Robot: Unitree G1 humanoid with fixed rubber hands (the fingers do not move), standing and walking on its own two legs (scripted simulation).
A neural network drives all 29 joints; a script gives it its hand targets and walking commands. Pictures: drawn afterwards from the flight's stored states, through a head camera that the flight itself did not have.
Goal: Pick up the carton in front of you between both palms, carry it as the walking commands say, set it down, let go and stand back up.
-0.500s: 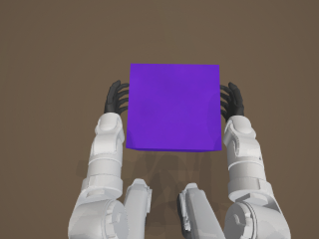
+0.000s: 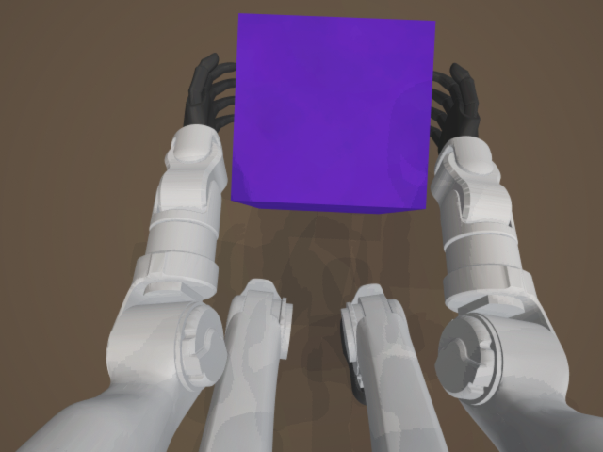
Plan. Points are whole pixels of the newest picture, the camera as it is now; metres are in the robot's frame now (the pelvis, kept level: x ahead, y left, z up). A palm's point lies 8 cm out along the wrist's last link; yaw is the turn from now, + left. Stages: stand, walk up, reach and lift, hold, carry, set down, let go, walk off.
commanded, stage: set down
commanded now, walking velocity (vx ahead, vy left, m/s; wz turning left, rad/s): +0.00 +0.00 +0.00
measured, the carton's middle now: (325, 138) +0.51 +0.00 -0.19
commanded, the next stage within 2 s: none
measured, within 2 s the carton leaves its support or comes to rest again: rests again in 0.86 s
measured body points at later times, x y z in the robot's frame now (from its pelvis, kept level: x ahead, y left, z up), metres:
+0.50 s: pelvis -0.01 +0.00 -0.10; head +0.35 +0.01 +0.16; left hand +0.54 +0.16 -0.27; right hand +0.53 -0.15 -0.27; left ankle +0.10 +0.11 -0.47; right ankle +0.08 -0.12 -0.47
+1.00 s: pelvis -0.01 +0.00 -0.13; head +0.35 +0.00 +0.14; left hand +0.54 +0.16 -0.30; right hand +0.52 -0.15 -0.30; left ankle +0.10 +0.11 -0.47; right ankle +0.08 -0.12 -0.47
